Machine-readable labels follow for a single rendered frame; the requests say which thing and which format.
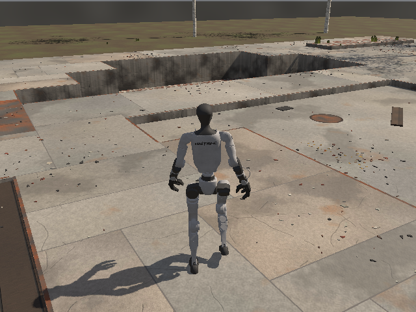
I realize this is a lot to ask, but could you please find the robot left hand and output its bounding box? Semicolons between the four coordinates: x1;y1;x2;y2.
168;178;184;192

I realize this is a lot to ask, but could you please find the robot right foot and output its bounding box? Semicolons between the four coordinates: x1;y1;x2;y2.
219;244;229;255

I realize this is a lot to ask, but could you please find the robot right hand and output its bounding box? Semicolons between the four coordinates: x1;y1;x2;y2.
236;182;251;199

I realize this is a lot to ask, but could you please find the robot left upper arm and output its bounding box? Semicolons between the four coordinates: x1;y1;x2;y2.
175;132;192;168

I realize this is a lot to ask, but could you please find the robot right upper arm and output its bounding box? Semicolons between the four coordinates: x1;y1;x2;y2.
219;131;239;167

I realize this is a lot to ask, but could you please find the robot right shin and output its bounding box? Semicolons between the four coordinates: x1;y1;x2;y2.
218;203;228;247

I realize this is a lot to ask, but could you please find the robot right forearm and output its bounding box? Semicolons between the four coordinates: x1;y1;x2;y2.
233;157;248;185

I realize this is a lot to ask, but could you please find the robot left forearm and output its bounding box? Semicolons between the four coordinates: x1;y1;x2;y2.
170;158;181;181

